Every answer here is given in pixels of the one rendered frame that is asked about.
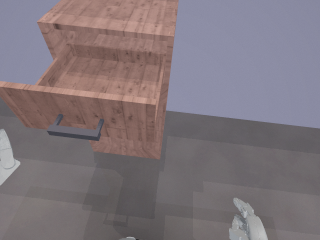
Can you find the right robot hand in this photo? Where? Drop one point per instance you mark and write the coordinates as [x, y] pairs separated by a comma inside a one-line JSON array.
[[251, 227]]

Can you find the handle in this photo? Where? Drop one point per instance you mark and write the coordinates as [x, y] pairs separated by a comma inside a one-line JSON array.
[[73, 132]]

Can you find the drawer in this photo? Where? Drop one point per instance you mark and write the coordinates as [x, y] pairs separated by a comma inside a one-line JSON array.
[[87, 83]]

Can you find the left robot hand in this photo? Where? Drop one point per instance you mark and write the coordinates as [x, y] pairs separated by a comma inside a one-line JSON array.
[[7, 162]]

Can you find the cabinet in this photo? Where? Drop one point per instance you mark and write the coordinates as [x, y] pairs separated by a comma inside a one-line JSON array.
[[144, 25]]

